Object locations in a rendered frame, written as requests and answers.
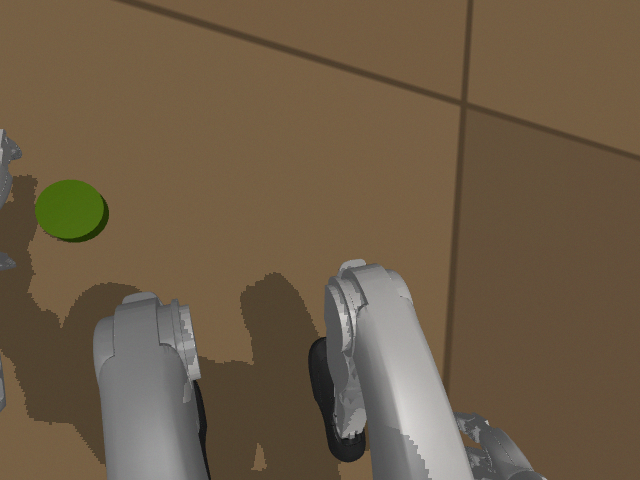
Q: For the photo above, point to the tin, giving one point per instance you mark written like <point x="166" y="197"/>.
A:
<point x="72" y="211"/>

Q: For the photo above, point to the right robot foot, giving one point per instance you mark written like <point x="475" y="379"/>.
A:
<point x="346" y="450"/>

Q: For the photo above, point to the left robot foot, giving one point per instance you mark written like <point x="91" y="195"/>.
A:
<point x="203" y="424"/>

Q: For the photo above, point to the right robot hand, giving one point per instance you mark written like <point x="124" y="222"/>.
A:
<point x="500" y="457"/>

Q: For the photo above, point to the left robot hand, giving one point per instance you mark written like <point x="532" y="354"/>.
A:
<point x="9" y="150"/>

